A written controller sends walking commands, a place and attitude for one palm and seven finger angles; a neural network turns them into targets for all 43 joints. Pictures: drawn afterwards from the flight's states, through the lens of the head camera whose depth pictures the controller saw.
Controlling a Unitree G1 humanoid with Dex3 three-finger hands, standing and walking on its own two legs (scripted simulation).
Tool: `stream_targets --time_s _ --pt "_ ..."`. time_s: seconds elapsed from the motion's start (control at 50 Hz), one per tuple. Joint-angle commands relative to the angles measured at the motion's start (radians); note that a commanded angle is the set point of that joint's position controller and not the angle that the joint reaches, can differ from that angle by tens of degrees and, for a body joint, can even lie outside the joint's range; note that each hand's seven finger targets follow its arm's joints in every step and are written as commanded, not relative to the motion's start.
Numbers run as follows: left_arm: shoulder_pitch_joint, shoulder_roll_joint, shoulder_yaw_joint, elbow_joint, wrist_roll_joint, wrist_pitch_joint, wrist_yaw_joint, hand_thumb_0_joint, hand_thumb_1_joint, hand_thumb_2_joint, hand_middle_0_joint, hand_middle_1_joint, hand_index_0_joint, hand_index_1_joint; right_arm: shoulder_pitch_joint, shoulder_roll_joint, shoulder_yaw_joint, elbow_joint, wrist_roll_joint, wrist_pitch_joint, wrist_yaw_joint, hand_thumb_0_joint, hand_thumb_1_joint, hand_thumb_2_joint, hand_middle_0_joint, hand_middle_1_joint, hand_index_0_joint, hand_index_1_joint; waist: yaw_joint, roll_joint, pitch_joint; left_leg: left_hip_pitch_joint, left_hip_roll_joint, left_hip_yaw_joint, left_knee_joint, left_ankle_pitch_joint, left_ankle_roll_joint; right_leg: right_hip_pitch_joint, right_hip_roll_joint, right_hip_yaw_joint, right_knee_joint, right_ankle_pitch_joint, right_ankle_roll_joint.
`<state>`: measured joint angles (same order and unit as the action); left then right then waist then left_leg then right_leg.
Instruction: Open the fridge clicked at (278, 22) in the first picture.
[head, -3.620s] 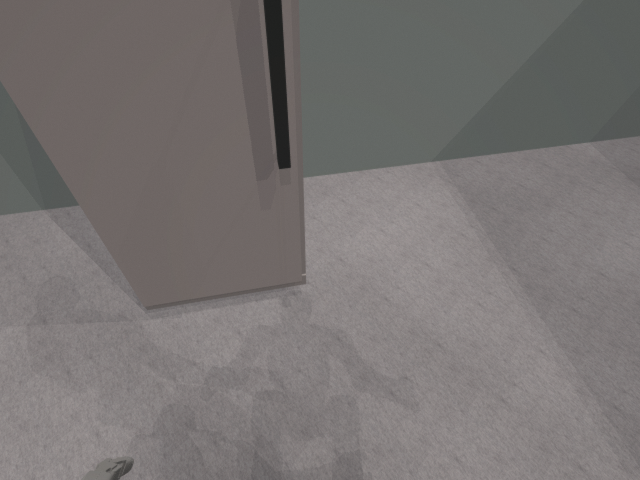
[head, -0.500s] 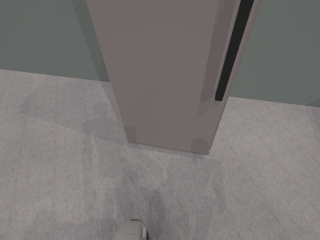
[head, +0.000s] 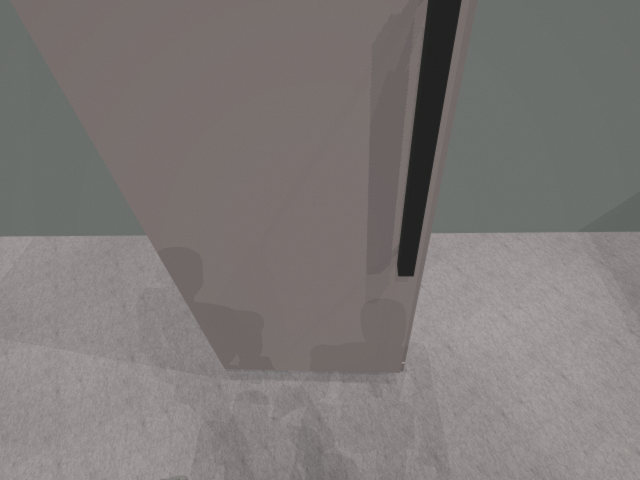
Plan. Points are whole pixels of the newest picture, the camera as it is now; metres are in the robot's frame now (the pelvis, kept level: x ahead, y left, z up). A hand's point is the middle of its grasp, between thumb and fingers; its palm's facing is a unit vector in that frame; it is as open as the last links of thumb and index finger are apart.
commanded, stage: come to a stop and stand still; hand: right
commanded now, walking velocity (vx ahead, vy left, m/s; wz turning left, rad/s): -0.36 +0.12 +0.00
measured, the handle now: (418, 157) +0.52 -0.13 +0.14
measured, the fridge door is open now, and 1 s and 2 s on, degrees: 0 0 0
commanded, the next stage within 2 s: look again from close up in 1.98 s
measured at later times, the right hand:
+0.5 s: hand out of the picture +0.03 -0.13 -0.16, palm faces +0.04 +0.97 -0.25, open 7.3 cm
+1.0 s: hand out of the picture -0.02 -0.16 -0.17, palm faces +0.06 +0.98 -0.18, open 7.3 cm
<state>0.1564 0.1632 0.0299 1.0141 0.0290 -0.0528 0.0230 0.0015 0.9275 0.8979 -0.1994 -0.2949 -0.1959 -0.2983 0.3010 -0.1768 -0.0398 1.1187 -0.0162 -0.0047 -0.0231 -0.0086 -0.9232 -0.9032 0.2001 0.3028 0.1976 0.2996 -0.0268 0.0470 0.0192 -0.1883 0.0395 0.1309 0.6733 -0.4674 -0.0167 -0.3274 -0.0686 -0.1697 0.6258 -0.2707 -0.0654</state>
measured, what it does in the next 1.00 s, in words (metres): steps on the spot: left foot, then right foot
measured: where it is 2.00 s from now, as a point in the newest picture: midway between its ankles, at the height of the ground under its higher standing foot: outside the picture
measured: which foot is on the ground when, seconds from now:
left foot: up 0.00-0.40, down 0.42-1.00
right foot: down 0.00-0.42, up 0.44-0.76, down 0.78-1.00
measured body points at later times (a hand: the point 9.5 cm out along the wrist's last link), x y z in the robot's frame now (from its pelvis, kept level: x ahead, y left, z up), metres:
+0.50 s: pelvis -0.01 +0.06 +0.00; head -0.01 +0.08 +0.45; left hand +0.03 +0.30 -0.16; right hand +0.03 -0.18 -0.14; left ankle +0.00 +0.19 -0.73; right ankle +0.03 -0.07 -0.71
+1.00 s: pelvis -0.02 +0.02 +0.01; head -0.01 +0.01 +0.46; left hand +0.00 +0.25 -0.14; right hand -0.02 -0.21 -0.16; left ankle +0.00 +0.18 -0.73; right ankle -0.04 -0.08 -0.73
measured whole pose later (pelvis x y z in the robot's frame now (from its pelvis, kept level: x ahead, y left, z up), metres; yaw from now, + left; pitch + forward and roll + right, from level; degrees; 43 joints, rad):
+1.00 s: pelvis -0.02 +0.02 +0.01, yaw +0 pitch -1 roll +0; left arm 0.26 0.15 0.02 1.10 0.01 0.00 0.04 0.01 0.94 0.90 -0.21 -0.30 -0.20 -0.30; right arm 0.26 -0.17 -0.02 1.13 -0.02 0.02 -0.03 0.00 -0.91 -0.90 0.20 0.30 0.20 0.30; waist -0.03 0.03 0.03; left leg -0.21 0.09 0.04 0.45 -0.21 -0.07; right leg -0.15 -0.01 -0.09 0.46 -0.29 -0.02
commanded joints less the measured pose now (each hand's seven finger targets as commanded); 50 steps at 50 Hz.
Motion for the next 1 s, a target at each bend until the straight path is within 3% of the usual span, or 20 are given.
stream_targets --time_s 0.0,0.06,0.14,0.22,0.32,0.36,0.38,0.4,0.42,0.44,0.5,0.54,0.64,0.7,0.72,0.76,0.8,0.86,0.92,0.98 --pt "0.122 0.141 0.009 0.027 -0.006 0.015 0.034 0.0 0.9 0.9 -0.2 -0.3 -0.2 -0.3 0.04 -0.042 0.001 -0.037 0.001 0.0 -0.012 0.0 -0.9 -0.9 0.2 0.3 0.2 0.3 0.036 -0.188 -0.003 -0.187 0.059 -0.113 0.183 -0.077 -0.018 0.233 -0.315 0.279 -0.259 0.962 -0.107" --pt "0.102 0.168 0.034 0.017 -0.017 0.033 0.042 0.0 0.9 0.9 -0.2 -0.3 -0.2 -0.3 0.045 -0.065 -0.015 -0.059 -0.004 0.026 -0.013 0.0 -0.9 -0.9 0.2 0.3 0.2 0.3 0.037 -0.16 -0.042 -0.247 0.04 -0.116 0.278 -0.008 -0.027 0.307 -0.31 0.206 -0.242 1.039 -0.106" --pt "0.086 0.163 0.061 -0.007 -0.013 0.049 0.039 0.0 0.9 0.9 -0.2 -0.3 -0.2 -0.3 0.03 -0.061 -0.043 -0.103 -0.011 0.054 -0.013 0.0 -0.9 -0.9 0.2 0.3 0.2 0.3 0.042 -0.141 -0.098 -0.295 0.014 -0.142 0.451 0.038 -0.039 0.279 -0.296 0.151 -0.24 0.895 -0.107" --pt "0.03 0.153 0.065 -0.029 -0.007 0.055 0.027 0.0 0.9 0.9 -0.2 -0.3 -0.2 -0.3 0.018 -0.041 -0.045 -0.132 -0.007 0.064 -0.009 0.0 -0.9 -0.9 0.2 0.3 0.2 0.3 0.029 -0.209 -0.083 -0.252 0.013 -0.122 0.37 0.05 -0.036 0.187 -0.263 0.132 -0.255 0.649 -0.101" --pt "0.007 0.156 0.07 -0.03 -0.001 0.068 0.004 0.0 0.9 0.9 -0.2 -0.3 -0.2 -0.3 0.046 -0.02 -0.027 -0.129 -0.006 0.037 -0.01 0.0 -0.9 -0.9 0.2 0.3 0.2 0.3 0.011 -0.253 -0.056 -0.065 0.018 -0.059 0.021 0.085 -0.013 0.063 -0.232 0.177 -0.276 0.184 -0.069" --pt "0.025 0.115 0.061 -0.022 -0.013 0.071 -0.007 0.0 0.9 0.9 -0.2 -0.3 -0.2 -0.3 0.109 -0.056 -0.022 -0.102 -0.016 0.015 -0.014 0.0 -0.9 -0.9 0.2 0.3 0.2 0.3 -0.019 -0.123 -0.044 0.058 0.03 -0.063 -0.243 0.255 -0.018 -0.015 -0.132 0.123 -0.166 -0.017 0.009" --pt "0.064 0.047 0.048 -0.031 -0.024 0.076 -0.012 0.0 0.9 0.9 -0.2 -0.3 -0.2 -0.3 0.068 -0.124 -0.022 -0.115 -0.022 -0.003 -0.019 0.0 -0.9 -0.9 0.2 0.3 0.2 0.3 0.011 0.087 -0.008 0.015 0.203 -0.28 -0.39 0.204 0.031 -0.075 -0.044 0.071 -0.036 -0.161 0.075" --pt "0.045 0.032 0.039 -0.057 -0.021 0.085 -0.021 0.0 0.9 0.9 -0.2 -0.3 -0.2 -0.3 0.022 -0.195 -0.031 -0.143 -0.019 -0.001 -0.018 0.0 -0.9 -0.9 0.2 0.3 0.2 0.3 0.009 0.192 0.038 -0.094 0.345 -0.431 -0.477 0.146 0.107 -0.1 0.009 0.086 0.064 -0.254 0.093" --pt "0.02 0.064 0.045 -0.064 -0.013 0.1 -0.025 0.0 0.9 0.9 -0.2 -0.3 -0.2 -0.3 0.004 -0.219 -0.036 -0.159 -0.017 0.005 -0.015 0.0 -0.9 -0.9 0.2 0.3 0.2 0.3 -0.009 0.144 0.033 -0.178 0.364 -0.446 -0.514 -0.01 0.145 -0.074 0.006 0.134 0.156 -0.249 0.088" --pt "0.009 0.072 0.048 -0.068 -0.008 0.109 -0.026 0.0 0.9 0.9 -0.2 -0.3 -0.2 -0.3 -0.02 -0.22 -0.042 -0.158 -0.016 0.0 -0.018 0.0 -0.9 -0.9 0.2 0.3 0.2 0.3 -0.007 0.265 0.079 -0.209 0.341 -0.489 -0.539 -0.057 0.139 -0.115 0.012 0.163 0.219 -0.209 0.085" --pt "0.102 0.095 0.052 -0.017 -0.006 0.098 -0.034 0.0 0.9 0.9 -0.2 -0.3 -0.2 -0.3 -0.076 -0.167 -0.035 -0.168 -0.013 -0.001 -0.016 0.0 -0.9 -0.9 0.2 0.3 0.2 0.3 0.03 0.159 0.078 -0.153 0.257 -0.317 -0.473 0.072 0.108 -0.125 0.015 0.156 0.318 -0.075 0.09" --pt "0.119 0.092 0.049 -0.014 -0.004 0.093 -0.033 0.0 0.9 0.9 -0.2 -0.3 -0.2 -0.3 -0.048 -0.157 -0.041 -0.164 -0.012 -0.003 -0.015 0.0 -0.9 -0.9 0.2 0.3 0.2 0.3 0.013 0.135 0.047 -0.091 0.252 -0.287 -0.453 0.127 0.11 -0.13 0.017 0.144 0.312 -0.062 0.103" --pt "0.086 0.064 0.033 -0.041 -0.011 0.076 -0.026 0.0 0.9 0.9 -0.2 -0.3 -0.2 -0.3 0.028 -0.172 -0.054 -0.129 -0.019 -0.003 -0.017 0.0 -0.9 -0.9 0.2 0.3 0.2 0.3 -0.033 0.139 0.012 0.024 0.282 -0.305 -0.408 0.271 0.158 -0.086 0.022 0.118 0.087 -0.159 0.106" --pt "0.179 0.041 0.022 0.0 -0.016 0.063 -0.014 0.0 0.9 0.9 -0.2 -0.3 -0.2 -0.3 -0.006 -0.167 -0.05 -0.112 -0.009 0.001 -0.017 0.0 -0.9 -0.9 0.2 0.3 0.2 0.3 0.012 0.131 -0.026 -0.033 0.224 -0.237 -0.324 0.353 0.115 0.115 0.045 0.084 -0.163 -0.016 0.102" --pt "0.216 0.051 0.02 0.018 -0.017 0.055 -0.01 0.0 0.9 0.9 -0.2 -0.3 -0.2 -0.3 -0.024 -0.144 -0.044 -0.112 -0.002 0.005 -0.015 0.0 -0.9 -0.9 0.2 0.3 0.2 0.3 0.027 0.084 -0.033 -0.093 0.18 -0.2 -0.281 0.309 0.078 0.206 0.034 0.096 -0.247 0.056 0.094" --pt "0.22 0.139 0.029 0.015 -0.012 0.043 -0.003 0.0 0.9 0.9 -0.2 -0.3 -0.2 -0.3 -0.016 -0.064 -0.025 -0.123 0.002 0.013 -0.009 0.0 -0.9 -0.9 0.2 0.3 0.2 0.3 0.016 -0.146 -0.047 -0.142 0.064 -0.09 -0.168 0.189 0.004 0.207 -0.159 0.283 -0.291 0.179 0.025" --pt "0.147 0.141 0.023 0.022 -0.01 0.04 0.008 0.0 0.9 0.9 -0.2 -0.3 -0.2 -0.3 -0.054 -0.038 -0.011 -0.104 -0.004 0.022 -0.01 0.0 -0.9 -0.9 0.2 0.3 0.2 0.3 0.011 -0.258 0.033 -0.087 0.041 -0.043 -0.119 0.151 -0.024 0.069 -0.178 0.313 -0.393 0.117 -0.015" --pt "0.121 0.107 0.009 0.034 -0.016 0.034 0.015 0.0 0.9 0.9 -0.2 -0.3 -0.2 -0.3 0.003 -0.054 0.001 -0.05 -0.004 0.013 -0.004 0.0 -0.9 -0.9 0.2 0.3 0.2 0.3 -0.012 -0.171 0.041 -0.012 0.057 -0.079 -0.211 0.3 -0.009 0.08 -0.104 0.214 -0.312 0.267 0.015" --pt "0.135 0.094 0.01 0.052 -0.02 0.034 0.011 0.0 0.9 0.9 -0.2 -0.3 -0.2 -0.3 0.009 -0.069 0.006 -0.016 -0.003 0.007 -0.006 0.0 -0.9 -0.9 0.2 0.3 0.2 0.3 0.005 -0.085 0.04 0.007 0.076 -0.105 -0.268 0.345 -0.008 0.093 -0.071 0.193 -0.31 0.139 0.045" --pt "0.152 0.091 0.005 0.071 -0.021 0.031 0.011 0.0 0.9 0.9 -0.2 -0.3 -0.2 -0.3 0.008 -0.062 0.013 -0.004 -0.002 0.004 -0.009 0.0 -0.9 -0.9 0.2 0.3 0.2 0.3 0.013 -0.065 0.047 0.005 0.082 -0.105 -0.279 0.373 -0.009 0.118 -0.069 0.184 -0.319 0.176 0.05"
